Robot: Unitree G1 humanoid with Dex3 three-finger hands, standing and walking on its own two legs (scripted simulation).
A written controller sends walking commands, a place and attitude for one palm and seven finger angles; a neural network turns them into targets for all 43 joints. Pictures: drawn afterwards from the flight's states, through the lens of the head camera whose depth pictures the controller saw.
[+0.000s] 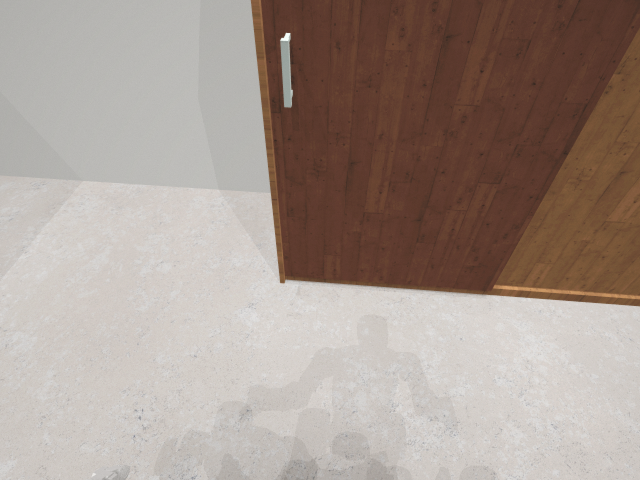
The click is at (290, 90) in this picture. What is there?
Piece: wardrobe's sliding door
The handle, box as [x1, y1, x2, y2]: [280, 33, 292, 107]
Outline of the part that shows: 286,33 285,36 281,38 280,43 284,106 290,107 292,90 290,89 288,45 290,34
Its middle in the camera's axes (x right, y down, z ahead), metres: -0.08 -0.39 +0.90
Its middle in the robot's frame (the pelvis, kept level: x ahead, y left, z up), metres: +0.94 +0.13 +0.10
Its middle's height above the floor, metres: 0.87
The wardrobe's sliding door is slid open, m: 0.00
